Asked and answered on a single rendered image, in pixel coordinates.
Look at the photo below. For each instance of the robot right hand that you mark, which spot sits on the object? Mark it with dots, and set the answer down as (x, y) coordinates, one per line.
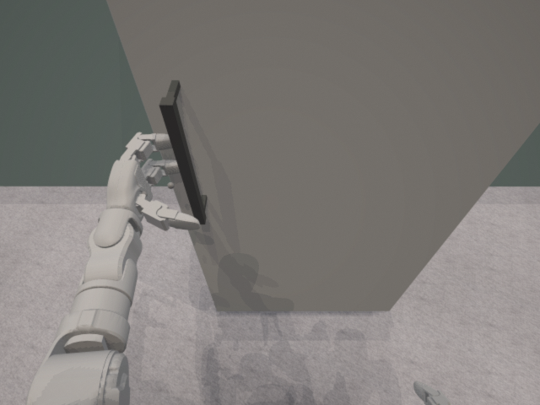
(429, 395)

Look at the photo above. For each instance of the handle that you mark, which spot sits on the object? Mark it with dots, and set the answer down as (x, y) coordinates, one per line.
(177, 137)

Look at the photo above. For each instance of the fridge door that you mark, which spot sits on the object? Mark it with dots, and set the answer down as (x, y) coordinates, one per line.
(339, 142)

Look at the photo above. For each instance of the robot left forearm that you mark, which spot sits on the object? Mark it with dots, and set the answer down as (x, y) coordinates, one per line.
(98, 318)

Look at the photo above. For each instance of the left robot upper arm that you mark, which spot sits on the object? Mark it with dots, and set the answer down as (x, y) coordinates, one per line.
(86, 378)

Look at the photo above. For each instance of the robot left hand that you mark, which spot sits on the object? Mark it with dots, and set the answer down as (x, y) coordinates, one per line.
(127, 181)

